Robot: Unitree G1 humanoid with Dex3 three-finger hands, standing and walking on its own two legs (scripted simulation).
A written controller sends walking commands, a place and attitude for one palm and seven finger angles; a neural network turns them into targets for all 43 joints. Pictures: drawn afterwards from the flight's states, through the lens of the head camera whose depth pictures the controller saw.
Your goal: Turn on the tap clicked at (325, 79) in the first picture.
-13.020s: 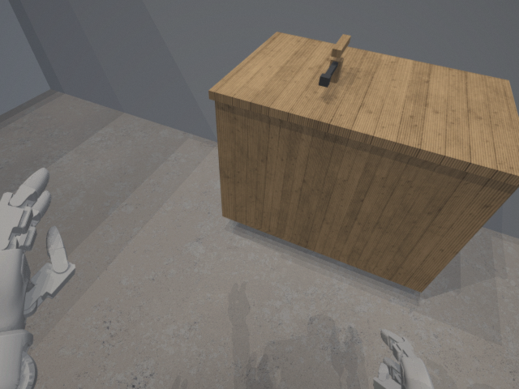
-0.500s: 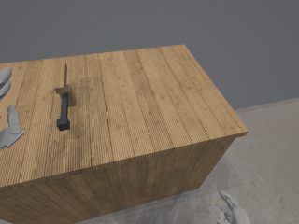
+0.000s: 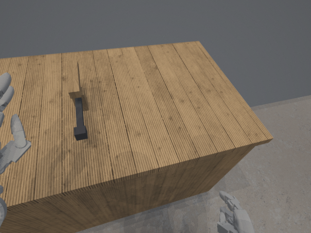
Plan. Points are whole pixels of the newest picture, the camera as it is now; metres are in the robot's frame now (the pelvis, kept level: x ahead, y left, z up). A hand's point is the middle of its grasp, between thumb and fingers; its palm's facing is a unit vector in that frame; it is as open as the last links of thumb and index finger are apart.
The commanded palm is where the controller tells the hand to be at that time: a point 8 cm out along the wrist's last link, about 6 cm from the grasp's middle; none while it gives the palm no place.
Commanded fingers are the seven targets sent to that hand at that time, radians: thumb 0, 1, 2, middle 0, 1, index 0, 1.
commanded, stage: come to a stop and stand still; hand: left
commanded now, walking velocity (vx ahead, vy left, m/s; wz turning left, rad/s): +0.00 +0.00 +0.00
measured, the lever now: (80, 133) +0.33 +0.24 +0.04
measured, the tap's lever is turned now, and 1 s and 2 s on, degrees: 0 0 0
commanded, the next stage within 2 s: look again from close up in 0.26 s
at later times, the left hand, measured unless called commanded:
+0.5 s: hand (36, 153) +0.21 +0.25 +0.15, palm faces +0.39 -0.84 -0.37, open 7.4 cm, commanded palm +0.15 +0.28 +0.18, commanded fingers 0.00 0.90 0.90 -0.20 -0.30 -0.20 -0.30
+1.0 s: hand (53, 154) +0.21 +0.22 +0.15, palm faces +0.39 -0.86 -0.34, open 7.4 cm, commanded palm +0.15 +0.25 +0.18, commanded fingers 0.00 0.90 0.90 -0.20 -0.30 -0.20 -0.30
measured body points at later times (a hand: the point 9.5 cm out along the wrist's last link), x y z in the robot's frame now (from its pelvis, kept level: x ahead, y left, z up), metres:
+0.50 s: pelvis +0.00 -0.01 +0.00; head +0.03 +0.02 +0.45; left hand +0.18 +0.29 +0.17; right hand +0.19 -0.22 -0.07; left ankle +0.01 +0.06 -0.74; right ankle +0.01 -0.15 -0.74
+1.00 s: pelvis +0.00 -0.03 +0.00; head +0.03 -0.01 +0.45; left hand +0.19 +0.27 +0.17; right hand +0.18 -0.25 -0.07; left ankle +0.01 +0.06 -0.74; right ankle +0.01 -0.15 -0.74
